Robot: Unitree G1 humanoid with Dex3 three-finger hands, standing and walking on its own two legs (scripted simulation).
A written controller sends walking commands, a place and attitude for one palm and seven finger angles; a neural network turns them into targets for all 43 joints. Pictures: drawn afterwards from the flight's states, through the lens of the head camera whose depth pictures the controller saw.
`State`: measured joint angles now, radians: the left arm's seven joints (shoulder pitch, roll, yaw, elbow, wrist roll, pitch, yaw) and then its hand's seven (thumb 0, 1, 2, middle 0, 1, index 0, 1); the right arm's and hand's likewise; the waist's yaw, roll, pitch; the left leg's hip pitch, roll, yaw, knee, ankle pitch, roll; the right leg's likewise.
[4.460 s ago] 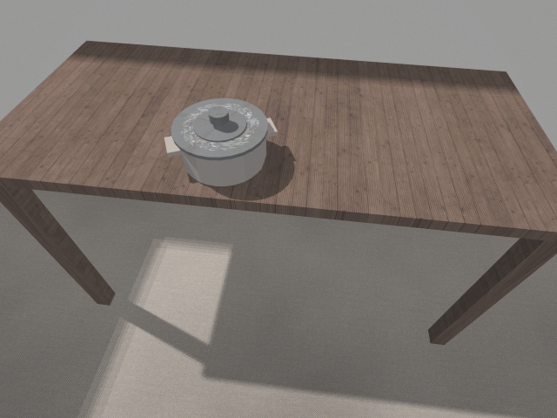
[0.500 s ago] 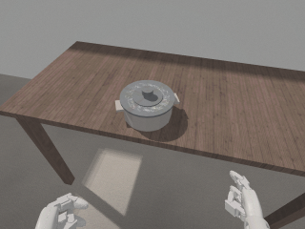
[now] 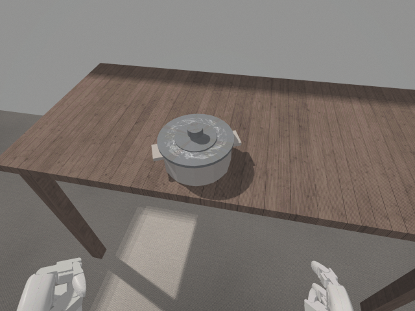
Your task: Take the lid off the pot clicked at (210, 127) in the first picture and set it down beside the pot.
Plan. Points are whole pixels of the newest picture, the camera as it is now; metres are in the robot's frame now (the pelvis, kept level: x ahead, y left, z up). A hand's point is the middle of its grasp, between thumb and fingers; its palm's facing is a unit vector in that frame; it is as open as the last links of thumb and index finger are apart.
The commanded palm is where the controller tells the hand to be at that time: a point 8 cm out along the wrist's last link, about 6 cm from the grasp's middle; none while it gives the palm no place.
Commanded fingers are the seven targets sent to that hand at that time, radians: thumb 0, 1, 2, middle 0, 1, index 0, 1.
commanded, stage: raise the hand higher, near the body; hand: left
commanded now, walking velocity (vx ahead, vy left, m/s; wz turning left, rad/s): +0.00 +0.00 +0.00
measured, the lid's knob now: (195, 130) +0.51 +0.09 +0.07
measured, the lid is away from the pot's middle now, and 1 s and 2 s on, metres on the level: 0.00 0.00 0.00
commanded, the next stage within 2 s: reach forward and open the fingers in 0.50 s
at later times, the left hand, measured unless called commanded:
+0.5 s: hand (75, 258) +0.17 +0.23 +0.08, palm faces +0.30 -0.86 -0.41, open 3.1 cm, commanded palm +0.13 +0.27 +0.12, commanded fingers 0.00 0.90 0.90 -1.30 -1.50 -1.30 -1.50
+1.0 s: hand (58, 252) +0.18 +0.26 +0.09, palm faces -0.27 -0.07 -0.96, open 3.3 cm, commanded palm +0.18 +0.26 +0.15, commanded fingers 0.00 0.27 1.15 -1.05 -0.76 -1.05 -0.76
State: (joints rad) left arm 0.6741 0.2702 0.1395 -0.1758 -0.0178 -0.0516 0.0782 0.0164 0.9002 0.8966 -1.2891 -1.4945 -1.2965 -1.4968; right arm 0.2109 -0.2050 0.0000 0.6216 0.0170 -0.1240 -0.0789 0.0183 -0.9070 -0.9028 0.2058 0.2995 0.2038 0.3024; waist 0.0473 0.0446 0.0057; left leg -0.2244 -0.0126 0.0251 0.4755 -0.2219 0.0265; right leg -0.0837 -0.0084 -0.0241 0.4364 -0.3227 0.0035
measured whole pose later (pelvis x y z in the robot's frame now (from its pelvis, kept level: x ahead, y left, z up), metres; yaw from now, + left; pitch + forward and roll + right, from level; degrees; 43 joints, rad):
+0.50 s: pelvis +0.01 +0.00 +0.00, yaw +0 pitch -2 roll +0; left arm 0.62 0.30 0.20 -0.34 -0.03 -0.07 0.08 0.02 0.90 0.90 -1.30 -1.50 -1.30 -1.50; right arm 0.17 -0.20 0.01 0.58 0.01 -0.09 -0.07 0.02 -0.91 -0.90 0.21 0.30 0.20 0.30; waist 0.07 0.05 0.01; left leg -0.19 -0.01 0.02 0.45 -0.23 0.02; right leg -0.04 -0.01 -0.03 0.40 -0.32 0.00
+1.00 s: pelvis -0.01 +0.00 +0.00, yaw +1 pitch +2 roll -1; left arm 0.41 0.67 0.09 -0.33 0.72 0.02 -0.20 0.01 0.54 1.04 -1.16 -1.09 -1.17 -1.09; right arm 0.12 -0.30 0.00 0.52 0.04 0.13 -0.03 0.02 -0.91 -0.90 0.20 0.30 0.20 0.30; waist 0.06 0.14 -0.03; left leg -0.34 -0.01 0.01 0.53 -0.21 0.03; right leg -0.19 -0.01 -0.05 0.49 -0.32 0.01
